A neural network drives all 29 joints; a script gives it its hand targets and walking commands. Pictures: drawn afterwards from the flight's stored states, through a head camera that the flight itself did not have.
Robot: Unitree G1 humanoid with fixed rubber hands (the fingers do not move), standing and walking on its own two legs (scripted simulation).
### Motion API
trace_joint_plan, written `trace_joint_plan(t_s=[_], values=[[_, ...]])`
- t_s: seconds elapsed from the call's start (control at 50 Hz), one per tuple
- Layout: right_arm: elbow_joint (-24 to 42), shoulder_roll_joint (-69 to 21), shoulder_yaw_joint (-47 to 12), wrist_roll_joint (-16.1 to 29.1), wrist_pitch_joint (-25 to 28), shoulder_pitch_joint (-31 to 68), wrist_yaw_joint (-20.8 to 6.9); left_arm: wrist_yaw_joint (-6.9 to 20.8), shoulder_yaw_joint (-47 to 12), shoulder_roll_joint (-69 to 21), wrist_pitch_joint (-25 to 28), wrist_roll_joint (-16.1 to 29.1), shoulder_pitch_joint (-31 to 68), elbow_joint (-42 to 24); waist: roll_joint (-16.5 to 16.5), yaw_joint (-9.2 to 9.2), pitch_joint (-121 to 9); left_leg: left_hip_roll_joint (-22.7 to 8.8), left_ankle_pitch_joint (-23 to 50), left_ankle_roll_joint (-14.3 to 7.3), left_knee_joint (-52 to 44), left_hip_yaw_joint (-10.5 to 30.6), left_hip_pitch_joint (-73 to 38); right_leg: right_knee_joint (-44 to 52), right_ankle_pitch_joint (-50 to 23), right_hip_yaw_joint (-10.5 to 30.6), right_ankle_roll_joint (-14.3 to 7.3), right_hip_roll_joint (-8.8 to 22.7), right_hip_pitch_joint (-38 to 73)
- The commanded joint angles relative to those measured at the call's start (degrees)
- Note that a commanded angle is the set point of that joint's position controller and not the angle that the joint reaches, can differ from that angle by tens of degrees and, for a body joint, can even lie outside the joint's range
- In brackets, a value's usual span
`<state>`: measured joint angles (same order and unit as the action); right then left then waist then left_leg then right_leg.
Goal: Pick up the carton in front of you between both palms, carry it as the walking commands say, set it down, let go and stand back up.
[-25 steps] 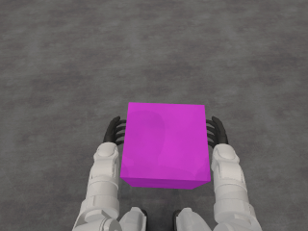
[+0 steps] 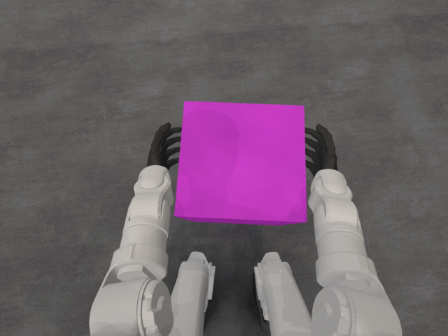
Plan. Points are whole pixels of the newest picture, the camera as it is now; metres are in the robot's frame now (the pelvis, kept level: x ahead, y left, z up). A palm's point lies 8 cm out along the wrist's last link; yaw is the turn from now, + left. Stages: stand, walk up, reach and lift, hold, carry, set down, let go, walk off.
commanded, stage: set down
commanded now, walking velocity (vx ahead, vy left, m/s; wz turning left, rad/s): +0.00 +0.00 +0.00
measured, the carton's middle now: (239, 173) +0.42 -0.01 -0.15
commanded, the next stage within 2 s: none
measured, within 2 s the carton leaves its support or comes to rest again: neither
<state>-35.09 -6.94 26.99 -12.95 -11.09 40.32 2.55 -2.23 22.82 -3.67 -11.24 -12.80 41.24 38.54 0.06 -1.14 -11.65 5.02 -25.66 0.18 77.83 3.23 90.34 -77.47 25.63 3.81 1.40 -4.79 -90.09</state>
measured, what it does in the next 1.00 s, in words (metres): lowers itself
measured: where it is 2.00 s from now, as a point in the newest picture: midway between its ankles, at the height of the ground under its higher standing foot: (232, 311)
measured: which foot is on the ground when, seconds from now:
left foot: down 0.00-1.00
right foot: down 0.00-1.00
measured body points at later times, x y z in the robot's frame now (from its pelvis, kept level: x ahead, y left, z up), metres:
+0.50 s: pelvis -0.03 +0.00 -0.13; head +0.27 +0.01 +0.21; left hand +0.47 +0.15 -0.25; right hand +0.45 -0.16 -0.24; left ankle +0.07 +0.11 -0.58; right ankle +0.07 -0.12 -0.58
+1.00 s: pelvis -0.04 +0.00 -0.22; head +0.31 +0.01 +0.06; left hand +0.50 +0.14 -0.39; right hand +0.47 -0.16 -0.38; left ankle +0.07 +0.11 -0.58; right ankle +0.07 -0.12 -0.58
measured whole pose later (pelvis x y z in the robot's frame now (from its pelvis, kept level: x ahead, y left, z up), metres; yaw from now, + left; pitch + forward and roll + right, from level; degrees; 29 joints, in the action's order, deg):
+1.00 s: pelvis -0.04 +0.00 -0.22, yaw -1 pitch +40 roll -2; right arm -45.3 4.9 20.2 1.7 -9.0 66.8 10.5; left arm -6.7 7.9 13.8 -8.9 3.1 73.1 55.3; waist 0.3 -1.0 10.7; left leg 7.7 -33.1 1.7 122.8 2.1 129.8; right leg -121.5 33.2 2.2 4.8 -8.8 -129.0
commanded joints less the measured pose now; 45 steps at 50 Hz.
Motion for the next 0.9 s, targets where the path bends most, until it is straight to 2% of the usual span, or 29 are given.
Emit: trace_joint_plan(t_s=[0.0,0.24,0.62,0.8,0.88], values=[[-4.87,-49.59,-29.71,4.09,0.41,30.21,-9.64,10.03,-27.96,-49.39,1.52,4.55,32.22,1.55,-1.2,0.19,-43.36,4.23,11.49,0.93,-4.14,-1.83,-20.73,3.04,-11.27,-3.11,0.44,-4.68,18.17],[-3.29,-47.26,-31.64,7.96,0.95,39.8,-7.17,8.5,-30.42,-46.69,1.94,8.7,41.66,1.81,-1.75,-0.02,-51.98,4.87,11.24,1.73,8.04,-3.31,-12.36,-8.98,-10.62,-5.18,1.15,-5.58,9.42],[-5.87,-40.79,-28.86,10.64,1.72,53.51,-5.71,7.86,-28.87,-38.99,2.66,11.54,54.97,7.27,-2.3,-0.08,-50.95,4.29,9.44,1.69,23.13,-4.69,0.76,-24.41,-9.4,-6.97,1.61,-5.09,-2.71],[-6.96,-37.02,-29.78,14.04,2.82,60.73,-5.57,7.79,-30.54,-35.56,3.59,14.83,61.59,9.93,-2.46,-0.31,-49.46,3.49,9.77,1.41,30.21,-5.0,3.3,-31.8,-9.96,-7.98,1.74,-4.33,-4.96],[-4.31,-37.03,-33.04,17.31,3.49,64.52,-5.37,7.35,-34.29,-35.97,4.3,18.35,64.74,7.54,-2.71,-0.56,-54.94,3.24,13.41,1.25,33.27,-5.11,-0.11,-35.1,-13.2,-8.47,1.85,-4.15,-2.59]])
